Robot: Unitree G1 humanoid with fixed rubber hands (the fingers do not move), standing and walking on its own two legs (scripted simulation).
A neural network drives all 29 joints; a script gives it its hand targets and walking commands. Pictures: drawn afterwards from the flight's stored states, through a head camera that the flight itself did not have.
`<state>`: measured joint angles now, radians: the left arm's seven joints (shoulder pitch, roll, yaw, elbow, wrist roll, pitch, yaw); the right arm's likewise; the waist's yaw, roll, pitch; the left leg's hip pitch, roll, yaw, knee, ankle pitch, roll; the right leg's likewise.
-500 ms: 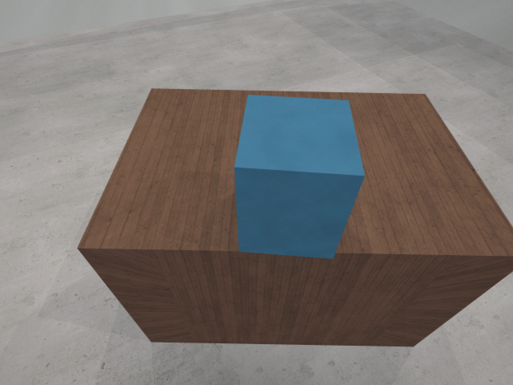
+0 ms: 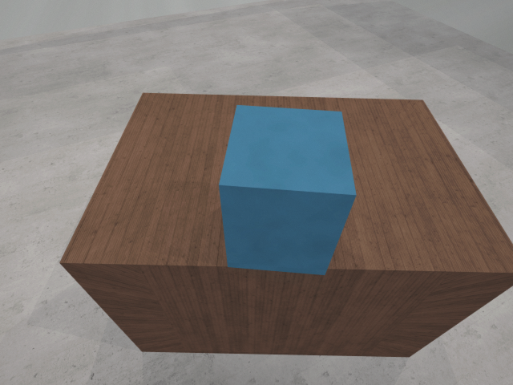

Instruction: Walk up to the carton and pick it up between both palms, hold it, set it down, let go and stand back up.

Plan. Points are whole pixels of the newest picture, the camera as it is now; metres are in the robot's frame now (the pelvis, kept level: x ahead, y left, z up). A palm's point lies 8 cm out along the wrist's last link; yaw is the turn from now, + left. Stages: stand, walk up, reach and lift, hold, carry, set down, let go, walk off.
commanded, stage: walk up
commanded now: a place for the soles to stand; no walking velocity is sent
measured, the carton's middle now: (282, 192) +0.46 -0.03 +0.02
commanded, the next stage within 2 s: reach and lift in 0.70 s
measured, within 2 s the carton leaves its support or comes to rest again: neither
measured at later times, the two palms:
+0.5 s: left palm out of the picture +0.06 +0.27 -0.12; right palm out of the picture +0.02 -0.26 -0.12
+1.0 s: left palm (103, 377) +0.16 +0.25 -0.10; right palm out of the picture +0.15 -0.26 -0.10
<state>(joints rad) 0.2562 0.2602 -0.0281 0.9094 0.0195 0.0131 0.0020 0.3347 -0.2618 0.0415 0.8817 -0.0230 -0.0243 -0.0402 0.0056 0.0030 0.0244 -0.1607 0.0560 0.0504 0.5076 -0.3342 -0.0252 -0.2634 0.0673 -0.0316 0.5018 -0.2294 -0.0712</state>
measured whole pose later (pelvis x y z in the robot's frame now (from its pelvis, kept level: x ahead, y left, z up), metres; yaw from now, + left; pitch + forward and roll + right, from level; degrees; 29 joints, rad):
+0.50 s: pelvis +0.00 +0.00 +0.00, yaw -1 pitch -1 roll +0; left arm 0.24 0.28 -0.03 0.94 0.02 0.02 0.00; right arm 0.33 -0.27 0.04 0.91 -0.02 -0.01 -0.04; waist 0.01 0.00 0.03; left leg -0.14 0.05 0.07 0.50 -0.33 -0.02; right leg -0.25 0.07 -0.02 0.50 -0.23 -0.07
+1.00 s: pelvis -0.03 +0.01 -0.02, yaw +2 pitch -5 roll +0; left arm 0.04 0.21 0.07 0.41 0.14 0.55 -0.03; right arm 0.01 -0.32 -0.03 0.81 0.05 -0.01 0.06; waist -0.03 -0.02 0.17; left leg -0.23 0.05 0.03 0.71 -0.41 -0.02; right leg -0.30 0.04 -0.07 0.67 -0.28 -0.06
